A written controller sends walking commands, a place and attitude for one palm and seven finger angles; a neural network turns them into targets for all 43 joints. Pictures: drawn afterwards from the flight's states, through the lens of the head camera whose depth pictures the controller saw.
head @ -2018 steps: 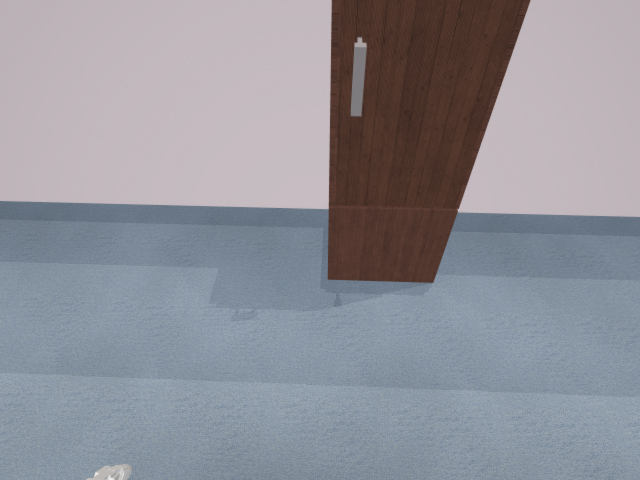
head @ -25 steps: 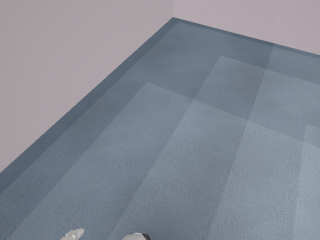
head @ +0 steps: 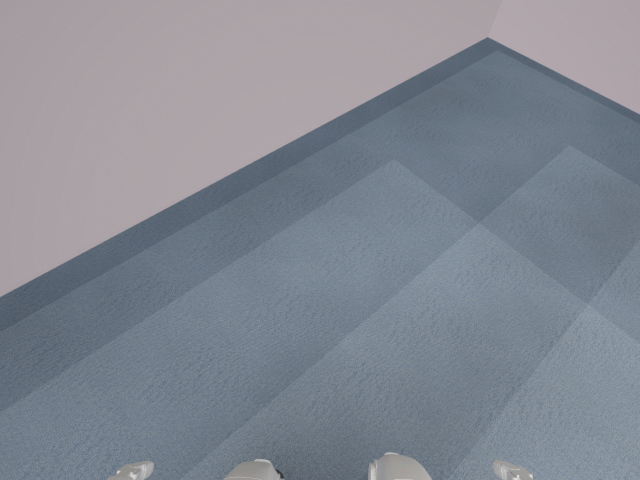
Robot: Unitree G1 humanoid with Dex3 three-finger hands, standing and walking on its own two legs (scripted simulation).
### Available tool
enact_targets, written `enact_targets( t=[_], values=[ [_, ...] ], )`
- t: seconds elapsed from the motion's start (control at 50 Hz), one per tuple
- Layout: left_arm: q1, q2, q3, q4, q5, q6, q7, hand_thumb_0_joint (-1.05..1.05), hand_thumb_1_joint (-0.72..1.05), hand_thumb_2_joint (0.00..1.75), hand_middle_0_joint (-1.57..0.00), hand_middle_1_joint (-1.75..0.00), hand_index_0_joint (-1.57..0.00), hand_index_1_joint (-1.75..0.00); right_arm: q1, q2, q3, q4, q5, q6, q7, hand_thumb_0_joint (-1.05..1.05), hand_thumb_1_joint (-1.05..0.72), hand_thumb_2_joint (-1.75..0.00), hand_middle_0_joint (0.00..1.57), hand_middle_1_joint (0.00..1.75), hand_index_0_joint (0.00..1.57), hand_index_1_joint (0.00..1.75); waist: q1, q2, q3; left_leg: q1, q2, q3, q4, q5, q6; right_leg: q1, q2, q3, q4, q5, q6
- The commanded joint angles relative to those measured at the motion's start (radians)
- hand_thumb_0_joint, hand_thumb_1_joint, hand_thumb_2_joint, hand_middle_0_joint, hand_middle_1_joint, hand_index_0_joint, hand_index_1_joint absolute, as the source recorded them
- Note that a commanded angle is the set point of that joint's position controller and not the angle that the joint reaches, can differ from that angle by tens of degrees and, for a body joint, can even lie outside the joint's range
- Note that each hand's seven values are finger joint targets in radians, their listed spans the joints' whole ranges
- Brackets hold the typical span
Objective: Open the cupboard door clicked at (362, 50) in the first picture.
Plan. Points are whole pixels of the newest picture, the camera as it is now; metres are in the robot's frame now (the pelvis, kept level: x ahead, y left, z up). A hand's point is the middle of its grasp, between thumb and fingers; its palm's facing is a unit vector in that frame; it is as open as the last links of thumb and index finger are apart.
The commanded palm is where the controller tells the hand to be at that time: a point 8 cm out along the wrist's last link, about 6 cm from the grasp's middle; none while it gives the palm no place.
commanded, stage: turn to face it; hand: left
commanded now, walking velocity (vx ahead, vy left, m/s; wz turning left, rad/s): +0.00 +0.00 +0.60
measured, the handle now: out of the picture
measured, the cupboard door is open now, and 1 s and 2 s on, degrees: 46 46 46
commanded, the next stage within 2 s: none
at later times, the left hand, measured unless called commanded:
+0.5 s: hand out of the picture +0.01 +0.20 -0.18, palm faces +0.33 -0.92 -0.23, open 7.4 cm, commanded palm none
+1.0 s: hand out of the picture -0.04 +0.15 -0.15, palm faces +0.59 -0.77 -0.24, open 7.4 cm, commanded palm none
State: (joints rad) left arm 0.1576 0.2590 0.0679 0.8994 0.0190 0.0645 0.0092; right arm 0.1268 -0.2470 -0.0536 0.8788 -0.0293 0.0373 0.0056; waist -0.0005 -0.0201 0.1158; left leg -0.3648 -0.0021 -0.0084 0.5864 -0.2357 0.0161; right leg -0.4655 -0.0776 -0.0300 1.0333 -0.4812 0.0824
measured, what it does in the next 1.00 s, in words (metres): steps on the spot, turning left: right foot, then left foot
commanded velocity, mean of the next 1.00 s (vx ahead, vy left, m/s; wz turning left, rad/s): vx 0.00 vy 0.00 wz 0.60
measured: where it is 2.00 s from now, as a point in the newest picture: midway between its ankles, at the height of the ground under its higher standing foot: outside the picture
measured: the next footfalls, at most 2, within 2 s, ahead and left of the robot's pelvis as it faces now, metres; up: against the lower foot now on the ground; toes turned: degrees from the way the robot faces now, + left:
right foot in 0.14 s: +0.07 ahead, -0.16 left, +0.00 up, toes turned +3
left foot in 0.42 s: +0.03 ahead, +0.11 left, +0.00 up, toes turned +21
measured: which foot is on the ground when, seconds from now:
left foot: down 0.00-0.12, up 0.14-0.40, down 0.42-0.74, up 0.76-1.00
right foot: up 0.00-0.12, down 0.14-0.42, up 0.44-0.72, down 0.74-1.00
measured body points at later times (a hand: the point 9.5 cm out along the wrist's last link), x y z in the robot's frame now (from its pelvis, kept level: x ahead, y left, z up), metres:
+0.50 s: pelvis +0.01 -0.02 -0.01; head +0.05 +0.02 +0.44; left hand -0.01 +0.25 -0.16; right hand +0.20 -0.23 -0.13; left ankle +0.00 +0.09 -0.73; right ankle +0.02 -0.16 -0.69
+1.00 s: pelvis +0.02 -0.05 +0.01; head +0.06 -0.01 +0.45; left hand -0.07 +0.19 -0.13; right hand +0.25 -0.21 -0.13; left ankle -0.05 +0.05 -0.69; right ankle +0.07 -0.16 -0.73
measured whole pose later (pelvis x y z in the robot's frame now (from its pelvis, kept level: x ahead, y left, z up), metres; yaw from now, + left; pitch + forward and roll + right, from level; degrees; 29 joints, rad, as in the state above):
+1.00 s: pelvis +0.02 -0.05 +0.01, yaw +37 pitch +1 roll +2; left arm 0.21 0.20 0.04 0.88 0.03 0.01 0.02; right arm 0.13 -0.25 -0.08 0.91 -0.01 0.08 0.03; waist -0.01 -0.03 0.11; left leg -0.43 0.02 0.07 0.86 -0.44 -0.07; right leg -0.20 -0.13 -0.17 0.52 -0.31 0.02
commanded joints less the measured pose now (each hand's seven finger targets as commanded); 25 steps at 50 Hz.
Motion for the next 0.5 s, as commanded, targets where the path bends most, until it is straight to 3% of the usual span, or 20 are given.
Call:
enact_targets(
  t=[0.0,0.04,0.06,0.08,0.1,0.12,0.14,0.16,0.18,0.22,0.26,0.3,0.34,0.36,0.38,0.4,0.42,0.44,0.46,0.48],
  values=[
    [0.023,0.060,0.017,-0.085,-0.005,-0.033,-0.004,0.00,0.90,0.90,-0.20,-0.30,-0.20,-0.30,0.006,-0.218,-0.063,-0.064,-0.002,-0.011,-0.014,0.00,-0.90,-0.90,0.20,0.30,0.20,0.30,-0.014,0.168,-0.173,0.069,0.220,-0.290,-0.234,0.063,0.131,0.097,0.039,-0.004,-0.217,0.034,-0.015],
    [0.075,0.061,0.018,-0.074,-0.005,-0.040,-0.003,0.00,0.90,0.90,-0.20,-0.30,-0.20,-0.30,-0.019,-0.217,-0.067,-0.070,0.001,-0.004,-0.012,0.00,-0.90,-0.90,0.20,0.30,0.20,0.30,0.009,0.166,-0.180,0.018,0.195,-0.291,-0.205,0.037,0.114,0.204,0.067,-0.022,-0.358,0.103,-0.020],
    [0.116,0.075,0.025,-0.066,-0.004,-0.044,0.000,0.00,0.90,0.90,-0.20,-0.30,-0.20,-0.30,-0.042,-0.205,-0.068,-0.079,0.007,-0.001,-0.010,0.00,-0.90,-0.90,0.20,0.30,0.20,0.30,0.034,0.141,-0.171,-0.054,0.164,-0.280,-0.167,-0.008,0.090,0.299,0.064,-0.027,-0.480,0.181,-0.024],
    [0.152,0.120,0.036,-0.064,0.004,-0.053,0.006,0.00,0.90,0.90,-0.20,-0.30,-0.20,-0.30,-0.050,-0.164,-0.064,-0.089,0.015,0.002,-0.006,0.00,-0.90,-0.90,0.20,0.30,0.20,0.30,0.056,0.017,-0.167,-0.147,0.088,-0.216,-0.062,-0.097,0.038,0.386,-0.020,0.056,-0.651,0.151,-0.049],
    [0.161,0.214,0.056,-0.072,0.020,-0.063,0.015,0.00,0.90,0.90,-0.20,-0.30,-0.20,-0.30,-0.043,-0.090,-0.053,-0.110,0.021,0.002,-0.001,0.00,-0.90,-0.90,0.20,0.30,0.20,0.30,0.068,-0.272,-0.146,-0.310,-0.056,-0.050,0.201,-0.282,-0.045,0.429,-0.293,0.383,-0.812,0.044,-0.153],
    [0.126,0.236,0.050,-0.095,0.014,-0.061,0.021,0.00,0.90,0.90,-0.20,-0.30,-0.20,-0.30,-0.076,-0.121,-0.059,-0.119,0.017,0.001,0.007,0.00,-0.90,-0.90,0.20,0.30,0.20,0.30,0.075,-0.288,-0.135,-0.259,-0.029,-0.030,0.455,-0.370,-0.051,0.287,-0.430,0.447,-0.848,0.104,-0.233],
    [0.049,0.203,0.038,-0.111,0.009,-0.059,0.020,0.00,0.90,0.90,-0.20,-0.30,-0.20,-0.30,-0.038,-0.111,-0.057,-0.115,0.012,0.006,0.013,0.00,-0.90,-0.90,0.20,0.30,0.20,0.30,0.017,-0.187,-0.123,-0.222,0.003,-0.051,0.567,-0.317,-0.044,0.211,-0.388,0.341,-0.826,0.111,-0.250],
    [0.006,0.163,0.034,-0.122,0.010,-0.063,0.021,0.00,0.90,0.90,-0.20,-0.30,-0.20,-0.30,-0.021,-0.100,-0.056,-0.091,0.010,0.012,0.017,0.00,-0.90,-0.90,0.20,0.30,0.20,0.30,-0.005,-0.193,-0.124,-0.219,0.013,-0.030,0.620,-0.265,-0.052,0.209,-0.316,0.279,-0.783,0.192,-0.229],
    [-0.011,0.140,0.025,-0.125,0.007,-0.064,0.022,0.00,0.90,0.90,-0.20,-0.30,-0.20,-0.30,-0.015,-0.097,-0.053,-0.072,0.010,0.016,0.020,0.00,-0.90,-0.90,0.20,0.30,0.20,0.30,-0.017,-0.221,-0.121,-0.225,0.033,-0.011,0.630,-0.238,-0.065,0.244,-0.269,0.177,-0.733,0.346,-0.209],
    [0.015,0.127,0.019,-0.111,0.008,-0.067,0.022,0.00,0.90,0.90,-0.20,-0.30,-0.20,-0.30,-0.029,-0.068,-0.042,-0.076,0.018,0.016,0.025,0.00,-0.90,-0.90,0.20,0.30,0.20,0.30,-0.003,-0.240,-0.133,-0.193,0.035,0.040,0.486,-0.245,-0.083,0.324,-0.241,0.041,-0.670,0.630,-0.192],
    [0.071,0.147,0.027,-0.094,0.010,-0.070,0.022,0.00,0.90,0.90,-0.20,-0.30,-0.20,-0.30,-0.069,-0.051,-0.028,-0.083,0.022,0.006,0.027,0.00,-0.90,-0.90,0.20,0.30,0.20,0.30,0.031,-0.207,-0.156,-0.147,0.031,0.083,0.293,-0.247,-0.085,0.410,-0.252,0.008,-0.603,0.797,-0.188],
    [0.111,0.179,0.035,-0.077,0.012,-0.070,0.020,0.00,0.90,0.90,-0.20,-0.30,-0.20,-0.30,-0.071,-0.040,-0.020,-0.084,0.024,-0.002,0.027,0.00,-0.90,-0.90,0.20,0.30,0.20,0.30,0.046,-0.188,-0.177,-0.082,0.007,0.120,0.143,-0.218,-0.077,0.438,-0.265,-0.004,-0.546,0.845,-0.180],
    [0.104,0.191,0.040,-0.069,0.004,-0.066,0.013,0.00,0.90,0.90,-0.20,-0.30,-0.20,-0.30,-0.014,-0.057,-0.024,-0.069,0.020,-0.005,0.026,0.00,-0.90,-0.90,0.20,0.30,0.20,0.30,0.015,-0.148,-0.175,0.052,-0.010,0.132,-0.023,-0.078,-0.064,0.361,-0.253,-0.054,-0.473,0.745,-0.130],
    [0.081,0.182,0.039,-0.078,-0.004,-0.062,0.009,0.00,0.90,0.90,-0.20,-0.30,-0.20,-0.30,0.044,-0.089,-0.032,-0.053,0.018,-0.010,0.026,0.00,-0.90,-0.90,0.20,0.30,0.20,0.30,-0.023,-0.085,-0.195,0.177,0.006,0.102,-0.131,0.056,-0.051,0.277,-0.239,-0.087,-0.385,0.656,-0.088],
    [0.078,0.131,0.033,-0.103,-0.009,-0.056,0.004,0.00,0.90,0.90,-0.20,-0.30,-0.20,-0.30,0.114,-0.186,-0.056,-0.044,0.011,-0.020,0.019,0.00,-0.90,-0.90,0.20,0.30,0.20,0.30,-0.057,0.133,-0.253,0.340,0.196,-0.145,-0.179,0.280,0.026,0.086,-0.151,-0.139,-0.198,0.349,-0.020],
    [0.019,0.063,0.010,-0.144,-0.011,-0.050,0.002,0.00,0.90,0.90,-0.20,-0.30,-0.20,-0.30,0.187,-0.280,-0.082,-0.035,0.007,-0.019,0.006,0.00,-0.90,-0.90,0.20,0.30,0.20,0.30,-0.100,0.346,-0.251,0.395,0.422,-0.445,-0.215,0.655,0.184,-0.135,-0.038,-0.104,0.019,-0.199,0.033],
    [-0.046,0.097,0.006,-0.161,-0.003,-0.039,0.008,0.00,0.90,0.90,-0.20,-0.30,-0.20,-0.30,0.229,-0.281,-0.080,-0.013,0.006,-0.014,-0.001,0.00,-0.90,-0.90,0.20,0.30,0.20,0.30,-0.111,0.208,-0.245,0.375,0.438,-0.408,-0.181,0.652,0.230,-0.149,-0.053,0.009,0.115,-0.164,0.012],
    [-0.046,0.085,0.013,-0.165,-0.003,-0.041,0.009,0.00,0.90,0.90,-0.20,-0.30,-0.20,-0.30,0.187,-0.270,-0.073,-0.025,0.000,-0.019,-0.007,0.00,-0.90,-0.90,0.20,0.30,0.20,0.30,-0.088,0.159,-0.232,0.291,0.403,-0.375,-0.201,0.461,0.228,-0.133,-0.051,0.023,0.130,-0.122,0.005],
    [-0.048,0.074,0.019,-0.132,-0.001,-0.037,0.010,0.00,0.90,0.90,-0.20,-0.30,-0.20,-0.30,0.127,-0.236,-0.070,-0.037,0.000,-0.021,-0.015,0.00,-0.90,-0.90,0.20,0.30,0.20,0.30,-0.066,0.221,-0.210,0.248,0.323,-0.353,-0.204,0.392,0.195,-0.132,-0.045,0.038,0.130,-0.063,0.003],
    [-0.036,0.085,0.019,-0.112,-0.003,-0.032,0.006,0.00,0.90,0.90,-0.20,-0.30,-0.20,-0.30,0.071,-0.221,-0.063,-0.049,0.002,-0.019,-0.019,0.00,-0.90,-0.90,0.20,0.30,0.20,0.30,-0.045,0.251,-0.173,0.186,0.288,-0.305,-0.221,0.312,0.167,-0.106,-0.042,0.047,0.121,-0.014,0.003]
  ],
)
